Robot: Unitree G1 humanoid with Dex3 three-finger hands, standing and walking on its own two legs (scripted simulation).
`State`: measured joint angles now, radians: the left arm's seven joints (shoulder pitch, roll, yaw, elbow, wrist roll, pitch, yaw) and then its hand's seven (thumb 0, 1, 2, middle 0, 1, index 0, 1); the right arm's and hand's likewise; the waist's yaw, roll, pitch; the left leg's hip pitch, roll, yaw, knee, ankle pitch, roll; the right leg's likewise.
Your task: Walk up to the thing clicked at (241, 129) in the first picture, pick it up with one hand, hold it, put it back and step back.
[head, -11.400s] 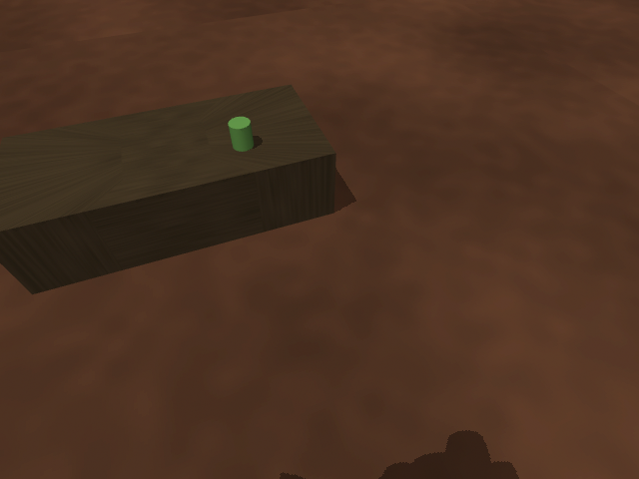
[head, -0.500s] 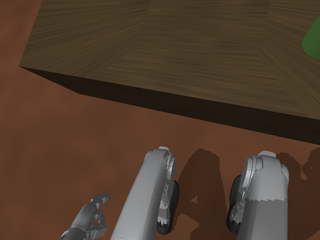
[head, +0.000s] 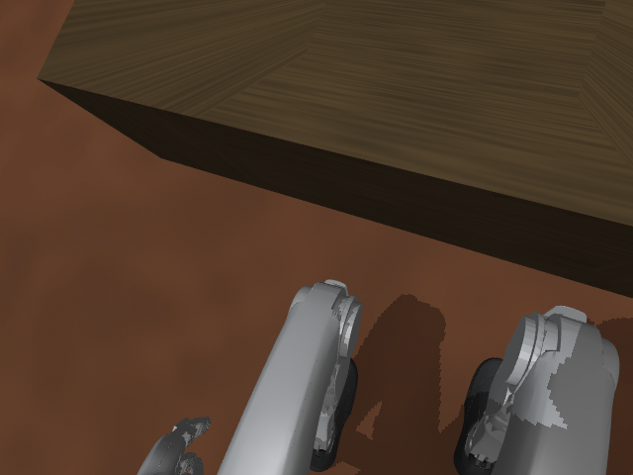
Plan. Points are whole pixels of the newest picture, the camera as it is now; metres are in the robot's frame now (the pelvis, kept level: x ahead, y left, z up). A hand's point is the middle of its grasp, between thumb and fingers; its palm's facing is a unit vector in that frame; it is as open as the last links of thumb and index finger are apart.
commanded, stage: close in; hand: right
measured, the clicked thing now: out of the picture +0.55 -0.35 -0.01
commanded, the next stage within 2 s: rest palm in 0.10 s
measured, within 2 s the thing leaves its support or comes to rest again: leaves its support in 1.60 s
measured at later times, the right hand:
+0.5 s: hand out of the picture +0.52 -0.36 +0.02, palm faces +0.42 +0.91 -0.02, open 17.2 cm
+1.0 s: hand out of the picture +0.54 -0.36 +0.02, palm faces +0.42 +0.91 -0.02, open 12.1 cm
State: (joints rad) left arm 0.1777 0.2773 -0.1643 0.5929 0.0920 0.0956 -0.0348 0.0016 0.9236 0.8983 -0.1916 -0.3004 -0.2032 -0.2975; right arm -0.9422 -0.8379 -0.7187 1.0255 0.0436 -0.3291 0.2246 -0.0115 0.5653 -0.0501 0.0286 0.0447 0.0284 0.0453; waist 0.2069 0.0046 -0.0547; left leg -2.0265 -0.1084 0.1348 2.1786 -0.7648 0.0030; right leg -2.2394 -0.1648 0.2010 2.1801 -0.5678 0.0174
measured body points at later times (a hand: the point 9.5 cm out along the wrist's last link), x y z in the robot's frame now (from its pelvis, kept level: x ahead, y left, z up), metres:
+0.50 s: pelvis +0.00 +0.01 +0.00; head +0.24 -0.06 +0.38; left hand +0.11 +0.27 -0.11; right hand +0.49 -0.41 +0.03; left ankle +0.08 +0.11 -0.36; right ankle +0.10 -0.16 -0.36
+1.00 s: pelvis +0.01 +0.00 +0.00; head +0.25 -0.07 +0.37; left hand +0.09 +0.27 -0.11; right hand +0.51 -0.40 +0.03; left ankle +0.08 +0.11 -0.36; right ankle +0.10 -0.16 -0.36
